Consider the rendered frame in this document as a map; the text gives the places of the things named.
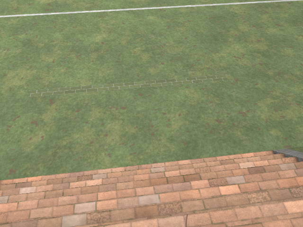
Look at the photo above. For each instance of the stairs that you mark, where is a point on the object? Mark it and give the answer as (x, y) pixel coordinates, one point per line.
(254, 189)

